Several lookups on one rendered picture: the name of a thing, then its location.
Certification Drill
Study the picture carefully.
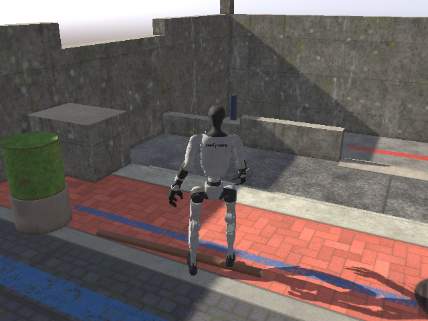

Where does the right robot upper arm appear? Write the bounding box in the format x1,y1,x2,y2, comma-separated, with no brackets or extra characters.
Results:
230,134,245,169

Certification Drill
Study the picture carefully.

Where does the robot left forearm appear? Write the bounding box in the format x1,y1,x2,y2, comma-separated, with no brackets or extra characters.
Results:
171,161,188,191

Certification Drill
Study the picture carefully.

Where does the right robot shin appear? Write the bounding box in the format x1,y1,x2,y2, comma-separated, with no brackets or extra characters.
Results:
226,213,236,259

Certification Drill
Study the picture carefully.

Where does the robot right hand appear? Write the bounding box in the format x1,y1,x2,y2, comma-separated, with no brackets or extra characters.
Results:
230,173,246,185

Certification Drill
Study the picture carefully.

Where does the robot left thigh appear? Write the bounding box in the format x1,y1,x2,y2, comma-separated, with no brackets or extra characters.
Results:
189,186,205,233

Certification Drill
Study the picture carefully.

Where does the robot right forearm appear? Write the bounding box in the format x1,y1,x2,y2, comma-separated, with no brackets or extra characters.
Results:
238,160,247,178

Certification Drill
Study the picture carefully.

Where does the robot left hand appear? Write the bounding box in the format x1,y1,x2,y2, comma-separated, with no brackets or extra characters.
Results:
168,188,183,207

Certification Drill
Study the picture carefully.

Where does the left robot upper arm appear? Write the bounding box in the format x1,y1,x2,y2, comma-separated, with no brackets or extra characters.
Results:
183,134,203,172

